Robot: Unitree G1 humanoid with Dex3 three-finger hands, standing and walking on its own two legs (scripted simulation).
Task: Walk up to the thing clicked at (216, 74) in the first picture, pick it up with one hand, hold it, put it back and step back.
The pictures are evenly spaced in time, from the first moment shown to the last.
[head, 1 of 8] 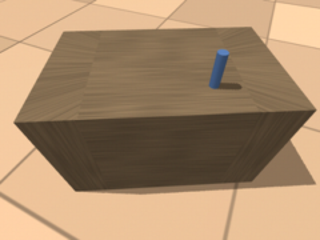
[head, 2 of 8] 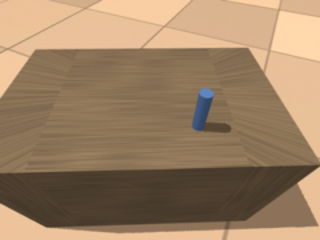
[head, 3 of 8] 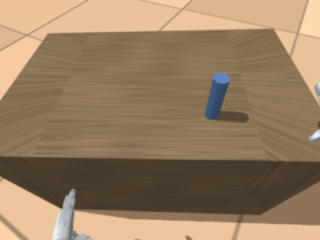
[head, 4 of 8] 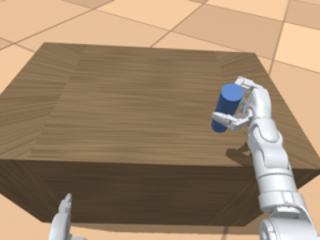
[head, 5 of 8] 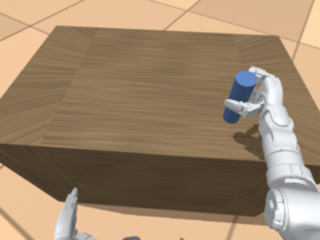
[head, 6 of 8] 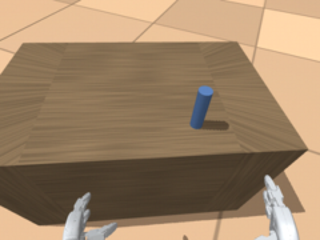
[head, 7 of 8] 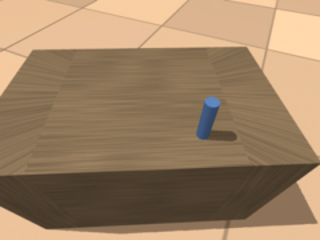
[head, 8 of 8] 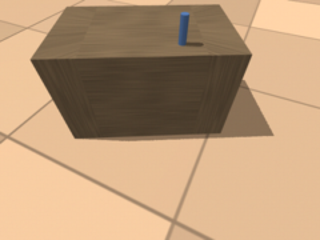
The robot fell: no
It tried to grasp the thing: yes
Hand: right
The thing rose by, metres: 0.21
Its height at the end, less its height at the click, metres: +0.00
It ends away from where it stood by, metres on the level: 0.04
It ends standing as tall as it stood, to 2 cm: yes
